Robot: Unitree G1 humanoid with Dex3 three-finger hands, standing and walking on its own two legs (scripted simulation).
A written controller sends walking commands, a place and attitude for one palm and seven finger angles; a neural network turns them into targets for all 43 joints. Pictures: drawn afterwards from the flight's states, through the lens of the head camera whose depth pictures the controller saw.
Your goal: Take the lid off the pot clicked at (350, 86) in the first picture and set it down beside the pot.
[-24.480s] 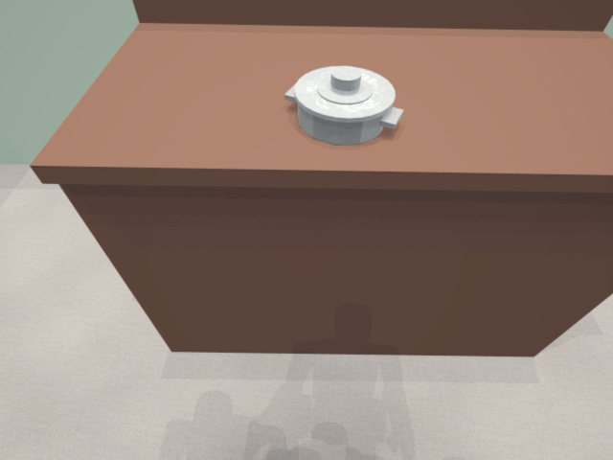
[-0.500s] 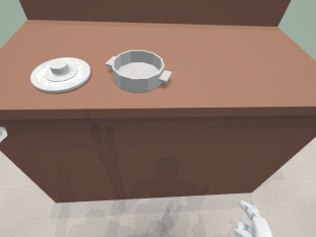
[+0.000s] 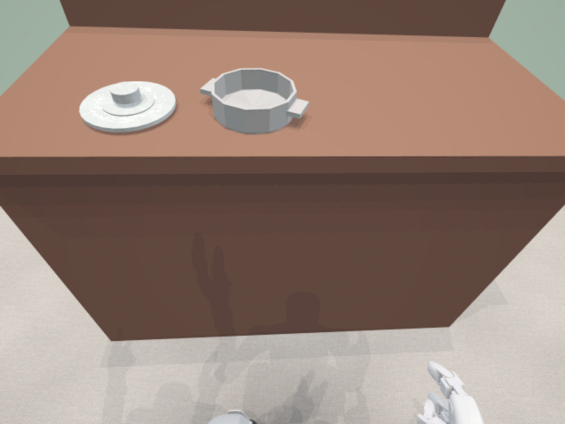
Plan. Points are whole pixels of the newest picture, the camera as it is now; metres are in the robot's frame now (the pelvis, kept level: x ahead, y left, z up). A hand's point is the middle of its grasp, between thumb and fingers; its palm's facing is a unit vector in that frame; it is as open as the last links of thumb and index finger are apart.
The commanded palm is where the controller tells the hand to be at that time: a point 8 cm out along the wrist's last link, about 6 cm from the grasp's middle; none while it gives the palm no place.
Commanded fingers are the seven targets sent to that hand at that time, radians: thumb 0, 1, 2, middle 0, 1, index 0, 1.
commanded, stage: step back with the hand held close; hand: left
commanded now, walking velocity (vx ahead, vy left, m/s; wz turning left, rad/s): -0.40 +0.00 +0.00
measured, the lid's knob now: (125, 92) +0.66 +0.33 +0.13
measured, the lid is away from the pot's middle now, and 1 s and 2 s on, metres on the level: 0.25 0.25 0.25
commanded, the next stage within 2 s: stop stepping back and stand still in 0.10 s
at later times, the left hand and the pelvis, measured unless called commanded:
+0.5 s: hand out of the picture +0.07 +0.21 +0.33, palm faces +0.53 -0.75 -0.39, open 7.4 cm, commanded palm +0.03 +0.28 +0.31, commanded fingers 0.00 0.90 0.90 -0.20 -0.30 -0.20 -0.30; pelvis -0.11 +0.00 +0.01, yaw -1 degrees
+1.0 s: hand out of the picture +0.07 +0.21 +0.32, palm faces +0.52 -0.76 -0.39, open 7.4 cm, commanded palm none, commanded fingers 0.00 0.90 0.90 -0.20 -0.30 -0.20 -0.30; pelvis -0.11 +0.00 +0.01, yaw -1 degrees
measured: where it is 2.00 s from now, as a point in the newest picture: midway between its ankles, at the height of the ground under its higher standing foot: outside the picture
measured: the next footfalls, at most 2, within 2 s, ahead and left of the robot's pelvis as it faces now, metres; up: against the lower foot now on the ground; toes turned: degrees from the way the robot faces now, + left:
right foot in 0.08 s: +0.02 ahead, -0.15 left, +0.00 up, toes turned +0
left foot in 0.28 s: -0.07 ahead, +0.09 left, +0.00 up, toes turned +4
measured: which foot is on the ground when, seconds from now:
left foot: down 0.00-0.08, up 0.10-0.26, down 0.28-1.00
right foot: up 0.00-0.06, down 0.08-0.66, up 0.68-0.88, down 0.90-1.00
